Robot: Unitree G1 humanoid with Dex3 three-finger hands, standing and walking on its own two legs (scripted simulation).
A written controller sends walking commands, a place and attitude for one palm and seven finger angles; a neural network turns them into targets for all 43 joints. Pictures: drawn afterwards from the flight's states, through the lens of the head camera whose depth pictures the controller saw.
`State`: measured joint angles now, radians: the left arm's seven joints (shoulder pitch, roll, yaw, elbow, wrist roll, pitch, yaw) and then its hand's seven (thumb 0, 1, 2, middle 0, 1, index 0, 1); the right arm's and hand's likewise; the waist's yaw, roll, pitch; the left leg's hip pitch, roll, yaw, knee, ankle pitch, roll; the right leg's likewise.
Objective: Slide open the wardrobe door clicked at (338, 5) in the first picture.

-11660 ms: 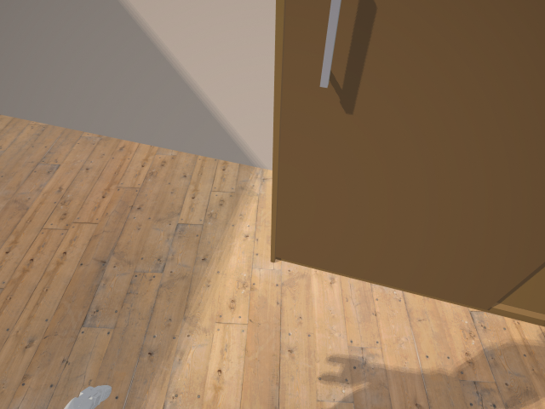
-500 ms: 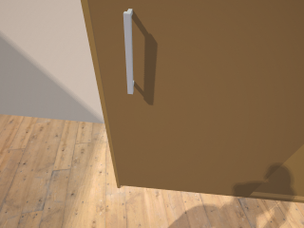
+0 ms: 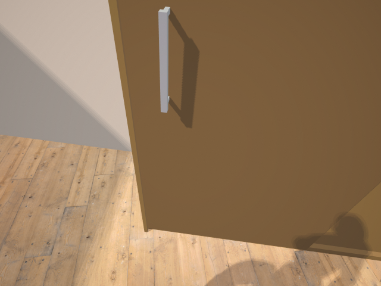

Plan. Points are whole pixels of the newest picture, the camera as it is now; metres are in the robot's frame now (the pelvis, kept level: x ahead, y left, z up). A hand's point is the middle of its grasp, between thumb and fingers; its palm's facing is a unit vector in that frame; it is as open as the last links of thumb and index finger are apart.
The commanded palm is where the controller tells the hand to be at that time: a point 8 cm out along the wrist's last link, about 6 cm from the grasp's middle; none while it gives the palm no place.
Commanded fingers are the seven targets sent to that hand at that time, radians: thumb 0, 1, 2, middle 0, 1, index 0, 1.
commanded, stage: come to a stop and stand still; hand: left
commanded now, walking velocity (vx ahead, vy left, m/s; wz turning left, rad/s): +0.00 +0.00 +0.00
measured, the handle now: (165, 65) +0.54 +0.11 +0.22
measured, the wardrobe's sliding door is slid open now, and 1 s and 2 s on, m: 0.00 0.00 0.00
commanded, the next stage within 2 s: look again from close up in 1.12 s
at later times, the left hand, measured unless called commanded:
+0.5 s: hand out of the picture -0.02 +0.13 -0.17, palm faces +0.04 -0.99 -0.13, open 7.3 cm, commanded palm none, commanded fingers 0.00 0.90 0.90 -0.20 -0.30 -0.20 -0.30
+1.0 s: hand out of the picture +0.06 +0.14 -0.17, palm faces +0.01 -0.99 -0.16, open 7.3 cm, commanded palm none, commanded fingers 0.00 0.90 0.90 -0.20 -0.30 -0.20 -0.30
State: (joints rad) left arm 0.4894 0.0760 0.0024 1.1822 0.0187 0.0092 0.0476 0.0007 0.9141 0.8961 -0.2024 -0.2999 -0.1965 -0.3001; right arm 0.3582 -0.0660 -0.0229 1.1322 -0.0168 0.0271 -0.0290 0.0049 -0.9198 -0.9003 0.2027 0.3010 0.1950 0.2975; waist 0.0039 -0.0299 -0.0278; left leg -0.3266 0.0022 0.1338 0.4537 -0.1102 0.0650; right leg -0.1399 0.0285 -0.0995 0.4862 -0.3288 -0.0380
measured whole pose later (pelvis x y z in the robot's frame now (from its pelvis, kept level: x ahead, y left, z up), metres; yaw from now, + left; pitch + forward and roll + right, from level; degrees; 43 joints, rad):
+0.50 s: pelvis +0.03 -0.01 +0.01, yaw -1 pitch +0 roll +0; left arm 0.40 0.09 0.00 1.13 0.01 -0.02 0.05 0.00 0.91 0.90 -0.20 -0.30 -0.20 -0.30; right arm 0.33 -0.08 -0.01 1.15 -0.01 0.00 -0.03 0.01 -0.92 -0.90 0.20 0.30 0.20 0.30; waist 0.00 -0.03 0.01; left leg -0.28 -0.01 0.15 0.39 -0.12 0.07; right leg -0.10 0.02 -0.08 0.41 -0.32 -0.04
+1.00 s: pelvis +0.07 -0.02 +0.01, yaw -2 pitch +0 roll +1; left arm 0.33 0.13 0.00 1.11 0.01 -0.03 0.05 0.00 0.91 0.90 -0.20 -0.30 -0.20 -0.30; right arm 0.26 -0.14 0.00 1.14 -0.01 -0.02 -0.04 0.01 -0.93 -0.90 0.20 0.30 0.20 0.30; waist 0.00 -0.04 0.04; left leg -0.22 -0.01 0.16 0.42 -0.19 0.05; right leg 0.00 0.03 -0.06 0.35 -0.35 -0.05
